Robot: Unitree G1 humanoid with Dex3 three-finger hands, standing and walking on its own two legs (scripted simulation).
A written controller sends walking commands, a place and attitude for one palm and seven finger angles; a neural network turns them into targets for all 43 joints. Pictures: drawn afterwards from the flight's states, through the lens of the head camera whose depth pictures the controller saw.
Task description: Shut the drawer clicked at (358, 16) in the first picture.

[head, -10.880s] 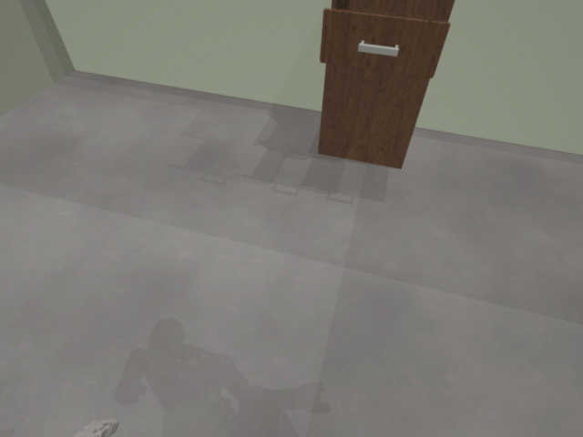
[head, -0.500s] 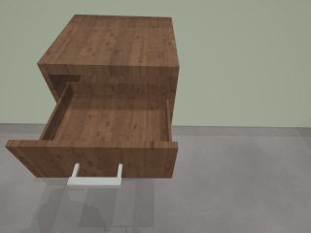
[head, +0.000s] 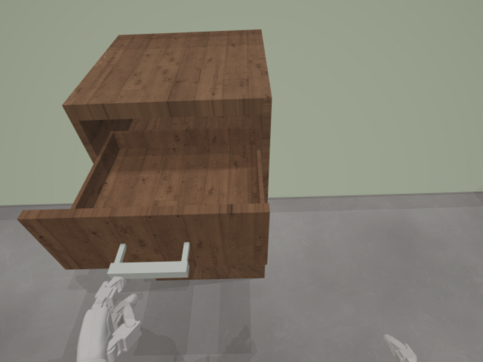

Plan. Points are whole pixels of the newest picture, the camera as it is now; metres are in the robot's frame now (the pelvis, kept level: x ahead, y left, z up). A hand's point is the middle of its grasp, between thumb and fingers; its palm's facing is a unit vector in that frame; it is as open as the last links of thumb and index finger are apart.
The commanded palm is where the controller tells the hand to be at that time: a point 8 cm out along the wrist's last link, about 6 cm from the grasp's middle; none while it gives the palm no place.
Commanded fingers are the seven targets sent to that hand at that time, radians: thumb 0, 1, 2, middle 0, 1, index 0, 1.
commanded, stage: raise the hand and make a fist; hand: left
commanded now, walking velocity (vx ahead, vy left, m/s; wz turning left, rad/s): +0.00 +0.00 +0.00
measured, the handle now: (151, 259) +0.31 +0.18 +0.00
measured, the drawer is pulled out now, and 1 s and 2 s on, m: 0.29 0.29 0.29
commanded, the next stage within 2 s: bring the fist close to the handle in 1.66 s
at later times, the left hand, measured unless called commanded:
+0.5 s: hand (144, 344) +0.16 +0.15 +0.02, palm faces +0.02 -1.00 -0.04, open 4.3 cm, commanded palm +0.12 +0.21 +0.02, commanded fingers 0.00 0.90 0.90 -0.96 -1.12 -0.96 -1.12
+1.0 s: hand (135, 347) +0.14 +0.14 +0.07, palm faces +0.02 -1.00 +0.00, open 3.1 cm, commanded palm +0.10 +0.19 +0.08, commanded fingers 0.00 0.90 0.90 -1.40 -1.60 -1.40 -1.60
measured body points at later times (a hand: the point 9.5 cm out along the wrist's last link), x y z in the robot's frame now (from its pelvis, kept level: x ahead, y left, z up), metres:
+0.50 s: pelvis -0.01 -0.03 -0.04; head +0.02 -0.04 +0.40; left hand +0.15 +0.20 +0.02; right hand +0.18 -0.23 -0.12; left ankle +0.01 +0.09 -0.72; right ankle +0.00 -0.10 -0.72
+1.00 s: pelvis +0.00 +0.01 -0.03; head +0.00 +0.00 +0.42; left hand +0.14 +0.20 +0.07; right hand +0.21 -0.20 -0.07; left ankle +0.01 +0.09 -0.72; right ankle +0.00 -0.10 -0.72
